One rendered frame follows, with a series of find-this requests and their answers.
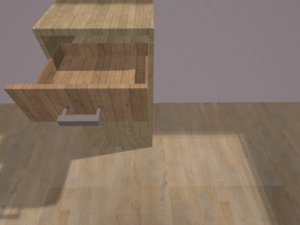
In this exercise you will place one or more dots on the handle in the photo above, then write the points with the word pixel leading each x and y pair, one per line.
pixel 79 120

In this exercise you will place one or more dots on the cabinet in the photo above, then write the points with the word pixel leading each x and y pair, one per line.
pixel 104 21

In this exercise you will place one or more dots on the drawer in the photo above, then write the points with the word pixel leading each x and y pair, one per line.
pixel 84 76

